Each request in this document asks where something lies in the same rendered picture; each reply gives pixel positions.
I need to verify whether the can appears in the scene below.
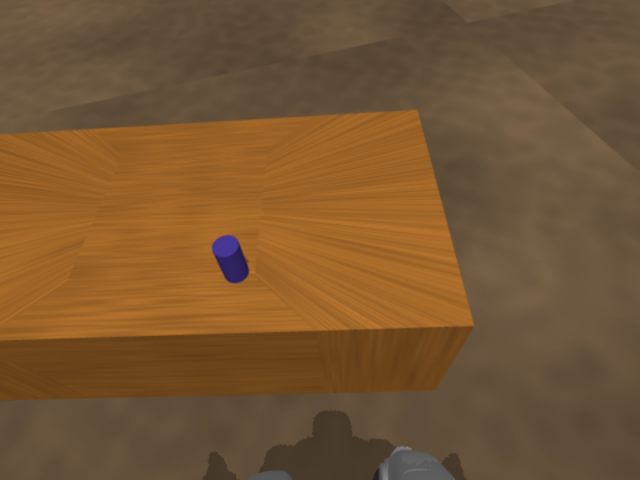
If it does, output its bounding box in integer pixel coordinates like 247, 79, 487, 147
212, 235, 249, 283

